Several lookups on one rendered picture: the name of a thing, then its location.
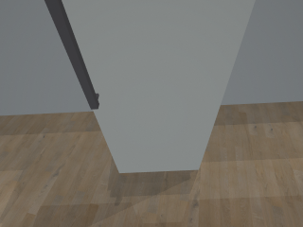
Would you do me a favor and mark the fridge door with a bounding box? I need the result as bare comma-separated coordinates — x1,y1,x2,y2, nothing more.
62,0,256,173

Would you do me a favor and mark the handle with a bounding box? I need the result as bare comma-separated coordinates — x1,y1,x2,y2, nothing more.
45,0,99,110

